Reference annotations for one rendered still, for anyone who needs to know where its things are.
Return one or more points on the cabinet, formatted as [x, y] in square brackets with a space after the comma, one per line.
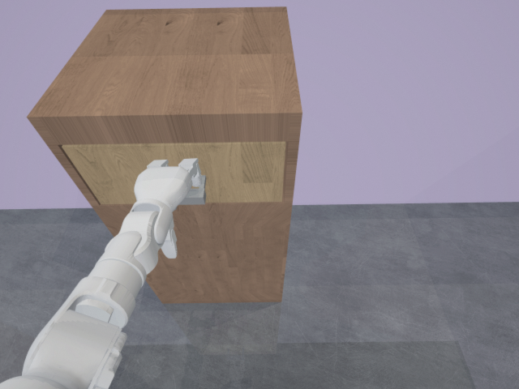
[189, 75]

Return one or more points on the robot left forearm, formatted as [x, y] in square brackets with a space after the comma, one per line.
[109, 291]

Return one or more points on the handle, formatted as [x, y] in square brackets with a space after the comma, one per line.
[196, 196]

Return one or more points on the drawer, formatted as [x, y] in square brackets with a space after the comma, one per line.
[238, 172]

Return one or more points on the robot left upper arm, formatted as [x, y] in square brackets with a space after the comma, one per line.
[80, 352]

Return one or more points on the robot left hand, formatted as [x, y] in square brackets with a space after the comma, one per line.
[169, 185]

